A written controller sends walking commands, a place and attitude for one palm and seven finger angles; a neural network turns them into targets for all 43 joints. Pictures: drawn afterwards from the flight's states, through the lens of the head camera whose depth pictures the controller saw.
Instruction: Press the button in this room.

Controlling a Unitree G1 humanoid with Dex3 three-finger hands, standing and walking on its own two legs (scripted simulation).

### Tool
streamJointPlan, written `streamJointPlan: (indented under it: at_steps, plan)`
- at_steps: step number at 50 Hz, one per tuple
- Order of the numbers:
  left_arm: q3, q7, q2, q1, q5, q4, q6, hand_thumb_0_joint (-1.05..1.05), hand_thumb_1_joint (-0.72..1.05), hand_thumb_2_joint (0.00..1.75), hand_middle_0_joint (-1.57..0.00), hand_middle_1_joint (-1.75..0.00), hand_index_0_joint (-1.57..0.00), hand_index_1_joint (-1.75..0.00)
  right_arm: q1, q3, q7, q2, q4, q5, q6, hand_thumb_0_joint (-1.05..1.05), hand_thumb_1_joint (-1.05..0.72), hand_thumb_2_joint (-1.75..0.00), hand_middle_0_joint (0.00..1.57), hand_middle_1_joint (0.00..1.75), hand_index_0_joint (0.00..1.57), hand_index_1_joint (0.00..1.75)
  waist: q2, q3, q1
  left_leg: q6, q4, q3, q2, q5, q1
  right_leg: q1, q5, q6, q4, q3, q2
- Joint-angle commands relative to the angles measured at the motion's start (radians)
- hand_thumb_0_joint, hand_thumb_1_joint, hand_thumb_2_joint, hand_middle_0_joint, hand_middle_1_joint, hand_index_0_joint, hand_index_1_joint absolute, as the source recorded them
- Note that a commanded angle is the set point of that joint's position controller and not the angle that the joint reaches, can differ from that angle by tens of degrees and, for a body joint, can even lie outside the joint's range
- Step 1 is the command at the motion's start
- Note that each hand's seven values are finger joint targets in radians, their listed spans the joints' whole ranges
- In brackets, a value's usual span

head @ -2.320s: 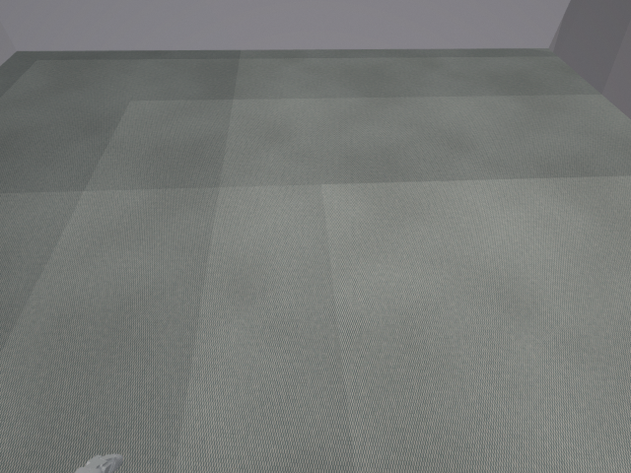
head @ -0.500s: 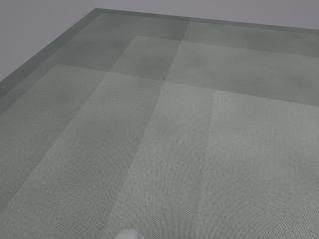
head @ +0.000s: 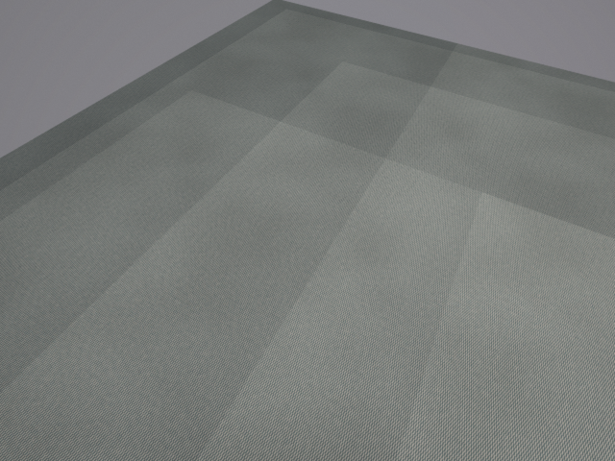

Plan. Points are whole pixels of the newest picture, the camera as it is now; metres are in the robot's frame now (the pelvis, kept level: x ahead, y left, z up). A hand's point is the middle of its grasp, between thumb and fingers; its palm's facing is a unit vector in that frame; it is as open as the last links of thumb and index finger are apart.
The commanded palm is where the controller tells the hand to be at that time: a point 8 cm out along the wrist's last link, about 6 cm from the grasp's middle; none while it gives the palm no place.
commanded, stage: turn or walk to find it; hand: left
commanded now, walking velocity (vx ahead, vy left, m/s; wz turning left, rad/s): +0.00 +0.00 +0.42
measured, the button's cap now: out of the picture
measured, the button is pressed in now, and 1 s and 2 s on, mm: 0 0 0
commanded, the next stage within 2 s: none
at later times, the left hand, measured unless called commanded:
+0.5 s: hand out of the picture -0.03 +0.20 -0.18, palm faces +0.26 -0.94 -0.22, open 7.4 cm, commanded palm none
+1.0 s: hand out of the picture -0.04 +0.22 -0.16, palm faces +0.42 -0.86 -0.28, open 7.4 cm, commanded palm none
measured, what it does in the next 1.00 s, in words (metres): steps on the spot, turning left: right foot, then left foot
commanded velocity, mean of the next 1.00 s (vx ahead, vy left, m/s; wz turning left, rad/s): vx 0.00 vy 0.00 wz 0.42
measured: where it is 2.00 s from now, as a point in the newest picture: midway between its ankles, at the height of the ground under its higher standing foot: outside the picture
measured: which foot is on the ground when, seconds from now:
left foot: down 0.00-0.12, up 0.14-0.50, down 0.52-0.98, up 1.00-1.00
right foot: up 0.00-0.10, down 0.12-0.52, up 0.54-0.96, down 0.98-1.00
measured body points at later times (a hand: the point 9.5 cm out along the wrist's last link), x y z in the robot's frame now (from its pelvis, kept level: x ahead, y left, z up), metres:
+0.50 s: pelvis -0.03 +0.00 -0.01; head -0.01 +0.02 +0.44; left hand -0.04 +0.25 -0.17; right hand +0.08 -0.25 -0.15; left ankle -0.07 +0.11 -0.73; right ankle +0.00 -0.13 -0.74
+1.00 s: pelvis -0.05 +0.00 -0.01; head -0.02 -0.01 +0.44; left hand -0.06 +0.27 -0.14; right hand +0.10 -0.21 -0.16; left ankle -0.07 +0.11 -0.74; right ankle -0.01 -0.11 -0.74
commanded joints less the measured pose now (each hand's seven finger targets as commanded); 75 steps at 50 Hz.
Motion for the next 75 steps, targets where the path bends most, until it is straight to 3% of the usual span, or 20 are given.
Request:
streamJointPlan:
  at_steps: [1,4,6,7,11,19,23,24,26,32,46,47,49,54,62,66,67,68,69,75]
  plan:
    - [0.012,0.007,0.049,0.021,-0.010,-0.084,-0.030,0.00,0.90,0.90,-0.20,-0.30,-0.20,-0.30,0.025,-0.067,-0.014,-0.220,-0.064,-0.002,-0.008,0.00,-0.90,-0.90,0.20,0.30,0.20,0.30,0.162,-0.076,-0.014,0.132,-0.113,-0.299,0.255,0.292,0.041,0.056,0.002,-0.017,-0.163,0.002,0.038]
    - [0.019,0.014,0.076,0.107,-0.008,-0.069,-0.047,0.00,0.90,0.90,-0.20,-0.30,-0.20,-0.30,0.002,-0.068,-0.006,-0.200,-0.074,0.010,-0.006,0.00,-0.90,-0.90,0.20,0.30,0.20,0.30,0.093,-0.092,0.037,0.061,-0.006,-0.269,0.186,0.176,-0.112,0.290,0.210,-0.023,-0.463,0.010,0.022]
    - [0.041,0.021,0.215,0.111,0.012,-0.088,-0.060,0.00,0.90,0.90,-0.20,-0.30,-0.20,-0.30,0.024,-0.056,0.000,-0.103,-0.112,0.013,-0.004,0.00,-0.90,-0.90,0.20,0.30,0.20,0.30,-0.307,-0.061,0.043,-0.065,0.395,-0.017,-0.038,-0.328,-0.369,0.346,0.239,-0.187,-0.638,0.405,-0.382]
    - [0.043,0.023,0.200,0.090,0.003,-0.101,-0.058,0.00,0.90,0.90,-0.20,-0.30,-0.20,-0.30,0.003,-0.071,0.000,-0.157,-0.105,0.000,0.010,0.00,-0.90,-0.90,0.20,0.30,0.20,0.30,-0.258,-0.062,0.050,-0.058,0.548,-0.069,0.016,-0.339,-0.325,0.216,0.183,-0.229,-0.650,0.372,-0.388]
    - [0.015,0.020,0.110,-0.051,0.004,-0.127,-0.063,0.00,0.90,0.90,-0.20,-0.30,-0.20,-0.30,0.074,-0.069,0.019,-0.125,-0.032,0.000,0.028,0.00,-0.90,-0.90,0.20,0.30,0.20,0.30,-0.126,0.005,-0.032,-0.087,0.743,-0.011,0.060,-0.141,-0.299,0.126,0.212,-0.188,-0.609,0.112,-0.221]
    - [0.033,0.017,0.165,0.082,0.015,-0.058,-0.057,0.00,0.90,0.90,-0.20,-0.30,-0.20,-0.30,-0.035,-0.044,0.016,-0.091,-0.049,0.014,0.016,0.00,-0.90,-0.90,0.20,0.30,0.20,0.30,-0.171,-0.031,0.049,-0.102,0.376,0.088,0.071,-0.262,-0.204,0.266,0.495,-0.225,-0.511,0.044,-0.272]
    - [0.042,0.016,0.179,0.059,0.010,-0.047,-0.048,0.00,0.90,0.90,-0.20,-0.30,-0.20,-0.30,0.043,-0.039,0.008,-0.101,-0.030,0.016,0.001,0.00,-0.90,-0.90,0.20,0.30,0.20,0.30,-0.170,-0.090,0.007,-0.087,0.111,0.129,0.062,-0.132,-0.036,0.241,0.558,-0.168,-0.387,-0.022,-0.262]
    - [0.039,0.013,0.160,0.050,0.002,-0.045,-0.042,0.00,0.90,0.90,-0.20,-0.30,-0.20,-0.30,0.080,-0.043,0.010,-0.123,-0.021,0.015,-0.007,0.00,-0.90,-0.90,0.20,0.30,0.20,0.30,-0.095,-0.109,-0.016,-0.075,-0.036,0.104,0.079,-0.001,0.080,0.174,0.492,-0.118,-0.294,-0.065,-0.234]
    - [0.014,0.003,0.054,0.041,-0.003,-0.104,-0.029,0.00,0.90,0.90,-0.20,-0.30,-0.20,-0.30,0.146,-0.077,0.002,-0.293,-0.026,0.007,-0.017,0.00,-0.90,-0.90,0.20,0.30,0.20,0.30,0.342,-0.117,-0.046,0.114,-0.138,-0.336,0.452,0.500,0.227,-0.178,-0.219,0.001,0.071,-0.119,-0.039]
    - [0.021,-0.008,0.072,0.012,0.000,-0.041,-0.017,0.00,0.90,0.90,-0.20,-0.30,-0.20,-0.30,0.011,-0.050,-0.024,-0.202,-0.046,0.007,-0.027,0.00,-0.90,-0.90,0.20,0.30,0.20,0.30,0.164,-0.054,-0.005,0.103,-0.152,-0.150,0.276,0.307,0.073,-0.126,0.022,0.000,0.218,0.005,-0.038]
    - [0.013,0.011,0.056,0.057,-0.010,-0.066,-0.039,0.00,0.90,0.90,-0.20,-0.30,-0.20,-0.30,0.013,-0.070,-0.012,-0.210,-0.062,0.004,-0.007,0.00,-0.90,-0.90,0.20,0.30,0.20,0.30,0.128,-0.101,0.014,0.093,-0.054,-0.280,0.222,0.293,-0.013,0.186,0.133,-0.019,-0.349,-0.009,0.040]
    - [0.017,0.014,0.073,0.082,-0.008,-0.065,-0.047,0.00,0.90,0.90,-0.20,-0.30,-0.20,-0.30,0.009,-0.067,-0.008,-0.192,-0.068,0.010,-0.008,0.00,-0.90,-0.90,0.20,0.30,0.20,0.30,0.083,-0.108,0.030,0.053,-0.005,-0.260,0.181,0.207,-0.081,0.283,0.214,-0.027,-0.479,0.010,0.012]
    - [0.041,0.022,0.212,0.086,0.013,-0.079,-0.061,0.00,0.90,0.90,-0.20,-0.30,-0.20,-0.30,0.023,-0.053,0.002,-0.100,-0.104,0.016,-0.008,0.00,-0.90,-0.90,0.20,0.30,0.20,0.30,-0.269,-0.080,0.035,-0.067,0.357,-0.015,-0.033,-0.310,-0.346,0.373,0.321,-0.192,-0.616,0.378,-0.380]
    - [0.016,0.020,0.105,-0.048,0.003,-0.111,-0.064,0.00,0.90,0.90,-0.20,-0.30,-0.20,-0.30,0.047,-0.070,0.018,-0.126,-0.035,0.005,0.025,0.00,-0.90,-0.90,0.20,0.30,0.20,0.30,-0.114,-0.004,-0.027,-0.091,0.737,-0.014,0.058,-0.168,-0.305,0.180,0.386,-0.195,-0.571,0.089,-0.232]
    - [0.036,0.016,0.173,0.074,0.014,-0.051,-0.059,0.00,0.90,0.90,-0.20,-0.30,-0.20,-0.30,-0.057,-0.042,0.016,-0.094,-0.057,0.015,0.014,0.00,-0.90,-0.90,0.20,0.30,0.20,0.30,-0.182,-0.047,0.045,-0.104,0.357,0.094,0.072,-0.249,-0.196,0.297,0.624,-0.216,-0.473,0.013,-0.270]
    - [0.041,0.012,0.176,0.051,0.005,-0.042,-0.046,0.00,0.90,0.90,-0.20,-0.30,-0.20,-0.30,0.033,-0.041,0.011,-0.119,-0.035,0.014,-0.003,0.00,-0.90,-0.90,0.20,0.30,0.20,0.30,-0.155,-0.095,-0.003,-0.082,0.026,0.129,0.062,-0.035,0.020,0.232,0.582,-0.127,-0.320,-0.069,-0.238]
    - [0.037,0.008,0.143,0.068,-0.004,-0.052,-0.039,0.00,0.90,0.90,-0.20,-0.30,-0.20,-0.30,0.068,-0.054,0.012,-0.178,-0.030,0.010,-0.015,0.00,-0.90,-0.90,0.20,0.30,0.20,0.30,0.006,-0.136,-0.022,-0.048,-0.063,0.029,0.149,0.157,0.174,0.107,0.433,-0.073,-0.179,-0.115,-0.192]
    - [0.023,0.001,0.074,0.076,-0.008,-0.085,-0.036,0.00,0.90,0.90,-0.20,-0.30,-0.20,-0.30,0.115,-0.076,0.008,-0.278,-0.034,0.003,-0.022,0.00,-0.90,-0.90,0.20,0.30,0.20,0.30,0.304,-0.158,-0.038,0.076,-0.081,-0.296,0.403,0.533,0.297,-0.138,-0.089,-0.001,0.021,-0.149,-0.064]
    - [0.006,0.011,0.069,-0.001,0.002,-0.105,-0.023,0.00,0.90,0.90,-0.20,-0.30,-0.20,-0.30,0.170,-0.081,-0.003,-0.302,-0.012,0.009,-0.018,0.00,-0.90,-0.90,0.20,0.30,0.20,0.30,0.294,-0.155,-0.076,0.145,-0.106,-0.319,0.460,0.569,0.223,-0.133,-0.245,-0.005,0.166,-0.054,-0.047]
    - [0.018,-0.007,0.070,0.000,-0.004,-0.045,-0.023,0.00,0.90,0.90,-0.20,-0.30,-0.20,-0.30,0.026,-0.048,-0.025,-0.204,-0.046,0.007,-0.031,0.00,-0.90,-0.90,0.20,0.30,0.20,0.30,0.152,-0.090,-0.012,0.116,-0.120,-0.155,0.285,0.456,0.121,-0.107,-0.005,0.002,0.206,0.009,-0.040]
